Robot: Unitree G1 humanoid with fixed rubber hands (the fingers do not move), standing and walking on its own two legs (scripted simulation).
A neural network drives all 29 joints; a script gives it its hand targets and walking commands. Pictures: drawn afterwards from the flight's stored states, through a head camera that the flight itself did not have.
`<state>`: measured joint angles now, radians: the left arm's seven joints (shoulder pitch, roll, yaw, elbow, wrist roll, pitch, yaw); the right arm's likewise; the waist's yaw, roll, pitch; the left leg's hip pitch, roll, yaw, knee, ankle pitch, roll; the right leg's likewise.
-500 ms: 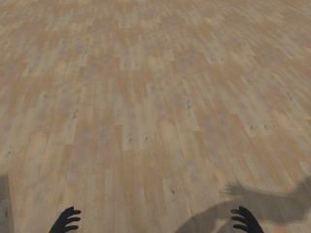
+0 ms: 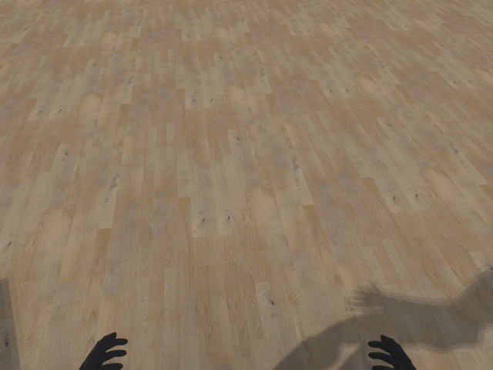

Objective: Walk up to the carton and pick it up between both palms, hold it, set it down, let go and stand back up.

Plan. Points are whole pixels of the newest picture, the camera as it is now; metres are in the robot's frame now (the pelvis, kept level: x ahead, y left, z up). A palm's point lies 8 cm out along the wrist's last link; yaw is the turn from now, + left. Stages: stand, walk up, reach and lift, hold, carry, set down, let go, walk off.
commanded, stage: stand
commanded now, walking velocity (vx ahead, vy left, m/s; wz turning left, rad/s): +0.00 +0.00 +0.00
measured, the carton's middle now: out of the picture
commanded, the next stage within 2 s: walk up in 0.22 s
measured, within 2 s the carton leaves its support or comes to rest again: neither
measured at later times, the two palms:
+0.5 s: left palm out of the picture +0.13 +0.27 -0.08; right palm out of the picture +0.12 -0.25 -0.09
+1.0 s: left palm out of the picture +0.00 +0.42 -0.10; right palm (305, 333) +0.20 -0.10 -0.10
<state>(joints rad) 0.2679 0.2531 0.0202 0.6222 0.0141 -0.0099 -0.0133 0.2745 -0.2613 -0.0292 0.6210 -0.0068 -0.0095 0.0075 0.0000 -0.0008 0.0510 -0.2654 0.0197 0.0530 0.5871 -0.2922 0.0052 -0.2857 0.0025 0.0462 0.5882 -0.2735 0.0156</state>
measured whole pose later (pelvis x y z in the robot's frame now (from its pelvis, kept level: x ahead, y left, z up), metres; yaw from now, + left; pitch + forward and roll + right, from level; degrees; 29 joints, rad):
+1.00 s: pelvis +0.01 +0.12 -0.01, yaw +30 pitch -3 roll +0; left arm 0.24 0.31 0.05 0.68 0.01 -0.05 0.02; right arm 0.32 -0.32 -0.06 0.68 -0.06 0.06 0.09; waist -0.08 -0.03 0.06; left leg -0.35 -0.08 -0.11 0.63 -0.23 0.04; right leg -0.43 0.00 -0.07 0.76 -0.37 -0.02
